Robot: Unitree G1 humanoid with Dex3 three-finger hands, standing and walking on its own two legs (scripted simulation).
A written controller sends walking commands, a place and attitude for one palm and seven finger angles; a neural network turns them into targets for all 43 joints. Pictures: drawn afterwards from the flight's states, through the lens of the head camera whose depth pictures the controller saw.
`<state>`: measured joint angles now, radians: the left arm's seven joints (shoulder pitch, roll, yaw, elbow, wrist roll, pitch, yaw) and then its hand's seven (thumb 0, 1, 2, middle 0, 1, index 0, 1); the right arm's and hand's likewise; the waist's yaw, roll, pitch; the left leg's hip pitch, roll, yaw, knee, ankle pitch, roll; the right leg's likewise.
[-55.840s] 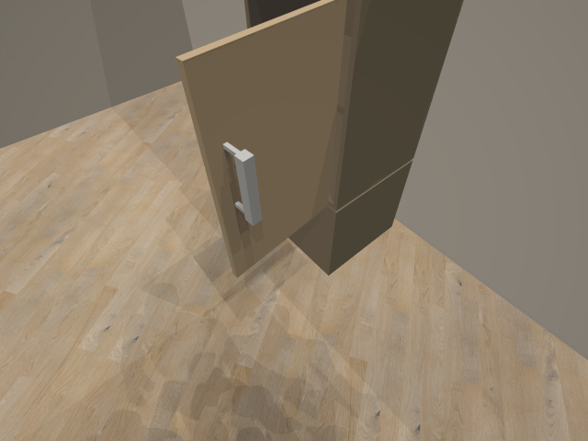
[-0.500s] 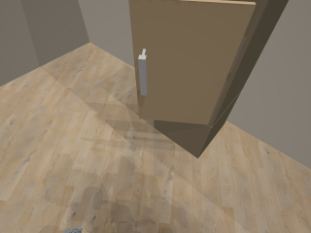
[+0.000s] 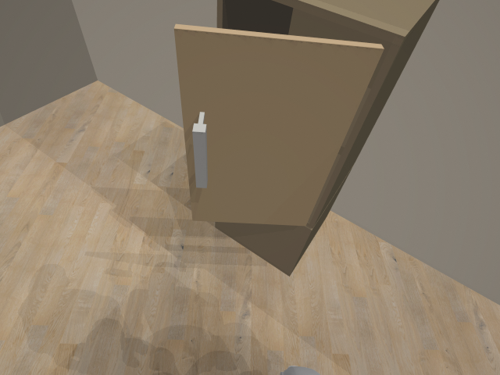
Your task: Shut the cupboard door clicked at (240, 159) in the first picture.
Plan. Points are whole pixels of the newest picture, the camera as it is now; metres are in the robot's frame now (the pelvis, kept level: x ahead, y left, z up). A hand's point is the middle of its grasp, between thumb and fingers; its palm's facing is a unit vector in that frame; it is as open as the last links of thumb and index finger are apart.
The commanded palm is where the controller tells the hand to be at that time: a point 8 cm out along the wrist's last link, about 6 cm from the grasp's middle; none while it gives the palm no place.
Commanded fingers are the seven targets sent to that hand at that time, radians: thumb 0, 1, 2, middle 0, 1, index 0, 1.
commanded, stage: take the last steps up to it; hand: left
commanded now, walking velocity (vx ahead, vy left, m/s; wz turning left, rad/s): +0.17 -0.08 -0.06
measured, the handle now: (201, 151) +0.57 +0.13 -0.02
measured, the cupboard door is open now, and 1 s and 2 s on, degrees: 34 34 34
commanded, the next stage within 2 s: come to a stop and stand still in 0.08 s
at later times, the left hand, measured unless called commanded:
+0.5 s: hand (180, 355) +0.19 +0.13 -0.18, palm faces +0.02 -0.98 -0.21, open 7.2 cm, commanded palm none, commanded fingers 0.00 0.90 0.90 -0.20 -0.30 -0.20 -0.30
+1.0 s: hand out of the picture +0.10 +0.14 -0.18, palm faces -0.03 -0.97 -0.25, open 7.3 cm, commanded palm none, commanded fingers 0.00 0.90 0.90 -0.20 -0.30 -0.20 -0.30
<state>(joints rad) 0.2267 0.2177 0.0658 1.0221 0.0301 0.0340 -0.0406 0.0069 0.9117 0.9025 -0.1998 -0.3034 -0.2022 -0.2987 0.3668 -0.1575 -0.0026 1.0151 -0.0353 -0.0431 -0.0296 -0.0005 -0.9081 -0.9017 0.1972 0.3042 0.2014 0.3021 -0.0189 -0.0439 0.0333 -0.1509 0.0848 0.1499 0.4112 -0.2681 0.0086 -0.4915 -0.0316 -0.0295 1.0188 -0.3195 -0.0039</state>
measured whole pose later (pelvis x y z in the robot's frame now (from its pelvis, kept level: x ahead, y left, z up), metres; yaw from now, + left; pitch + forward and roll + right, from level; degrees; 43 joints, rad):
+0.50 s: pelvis +0.10 -0.05 -0.01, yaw +0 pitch +0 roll +0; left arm 0.12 0.16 0.04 1.00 0.03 0.01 0.03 -0.01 0.93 0.90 -0.20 -0.30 -0.21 -0.30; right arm 0.17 -0.18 -0.04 1.01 0.00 0.04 -0.02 0.00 -0.91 -0.90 0.19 0.30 0.20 0.30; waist 0.00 0.01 0.10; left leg -0.38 0.01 0.04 0.79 -0.45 -0.04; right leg -0.28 -0.03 -0.11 0.51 -0.24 -0.02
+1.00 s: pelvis +0.08 -0.05 -0.02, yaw -1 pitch -1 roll +0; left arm 0.30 0.18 -0.02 1.02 0.02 -0.01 0.04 0.00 0.91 0.90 -0.20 -0.30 -0.20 -0.30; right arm 0.20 -0.19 -0.02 0.96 -0.01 0.02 0.01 0.00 -0.91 -0.90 0.20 0.30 0.20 0.30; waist 0.00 0.03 0.04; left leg -0.31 0.02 0.08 0.56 -0.24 0.03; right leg -0.18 -0.01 0.03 0.54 -0.34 0.03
